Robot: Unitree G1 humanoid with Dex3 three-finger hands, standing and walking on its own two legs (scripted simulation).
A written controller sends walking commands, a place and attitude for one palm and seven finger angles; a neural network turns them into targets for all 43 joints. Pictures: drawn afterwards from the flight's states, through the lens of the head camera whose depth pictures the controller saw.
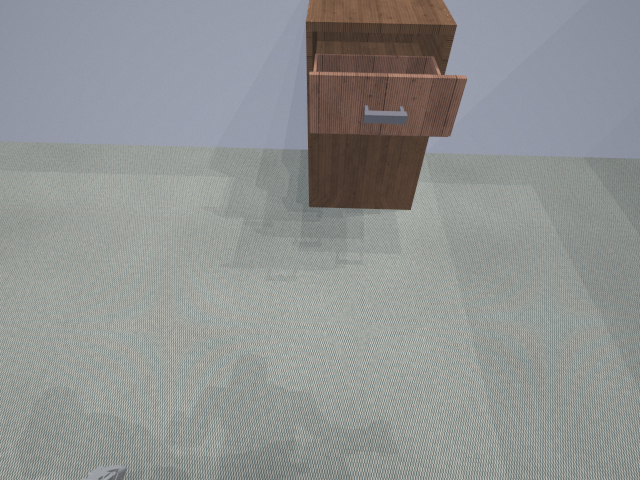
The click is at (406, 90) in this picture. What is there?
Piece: drawer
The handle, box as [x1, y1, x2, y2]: [364, 105, 406, 123]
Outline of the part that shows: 364,107 364,122 405,123 406,112 403,110 402,106 399,107 398,111 369,111 367,105 365,105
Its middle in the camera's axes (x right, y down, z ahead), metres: +0.18 -0.35 +1.09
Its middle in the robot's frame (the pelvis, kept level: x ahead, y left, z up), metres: +1.06 -0.12 -0.09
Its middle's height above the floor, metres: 0.68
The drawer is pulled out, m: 0.30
